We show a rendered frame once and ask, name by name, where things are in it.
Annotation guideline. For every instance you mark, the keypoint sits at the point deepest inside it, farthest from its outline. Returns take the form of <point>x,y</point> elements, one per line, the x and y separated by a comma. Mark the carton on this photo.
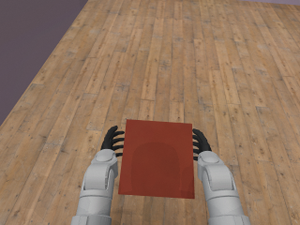
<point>157,160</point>

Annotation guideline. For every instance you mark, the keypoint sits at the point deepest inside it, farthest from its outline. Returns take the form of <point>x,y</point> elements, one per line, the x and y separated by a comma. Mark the robot right forearm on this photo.
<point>220,191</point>

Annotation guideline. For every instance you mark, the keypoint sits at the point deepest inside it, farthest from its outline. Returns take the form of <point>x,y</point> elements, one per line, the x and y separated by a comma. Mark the robot left hand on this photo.
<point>109,140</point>

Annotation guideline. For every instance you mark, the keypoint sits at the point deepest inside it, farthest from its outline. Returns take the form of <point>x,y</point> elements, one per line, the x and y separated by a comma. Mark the robot left forearm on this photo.
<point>94,206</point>

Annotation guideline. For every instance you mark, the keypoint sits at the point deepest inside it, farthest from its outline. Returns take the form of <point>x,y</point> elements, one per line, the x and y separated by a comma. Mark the robot right hand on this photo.
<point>202,143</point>

